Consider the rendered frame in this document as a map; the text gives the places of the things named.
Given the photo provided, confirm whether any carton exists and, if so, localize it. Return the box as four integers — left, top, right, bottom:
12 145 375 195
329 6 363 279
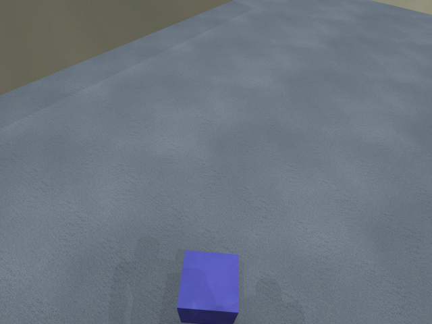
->
177 250 239 324

